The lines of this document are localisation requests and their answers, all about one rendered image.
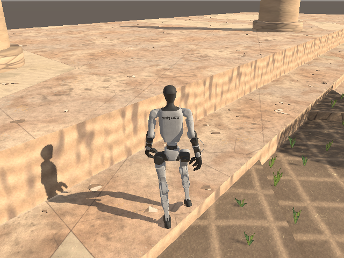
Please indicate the robot left thigh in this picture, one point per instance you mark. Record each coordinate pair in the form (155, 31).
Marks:
(160, 166)

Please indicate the robot left upper arm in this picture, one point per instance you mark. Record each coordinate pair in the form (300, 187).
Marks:
(152, 122)

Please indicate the right robot shin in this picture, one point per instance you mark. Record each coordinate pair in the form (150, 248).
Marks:
(186, 184)

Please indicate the robot right hand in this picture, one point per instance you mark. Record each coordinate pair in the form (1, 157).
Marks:
(198, 162)

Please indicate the robot right upper arm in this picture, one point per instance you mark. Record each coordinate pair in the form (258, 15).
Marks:
(190, 122)

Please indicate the robot left hand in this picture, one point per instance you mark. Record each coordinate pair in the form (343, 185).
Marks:
(153, 150)

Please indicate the right robot forearm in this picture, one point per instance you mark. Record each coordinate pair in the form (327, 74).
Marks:
(195, 145)

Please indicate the left robot forearm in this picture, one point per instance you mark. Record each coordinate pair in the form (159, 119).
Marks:
(149, 142)

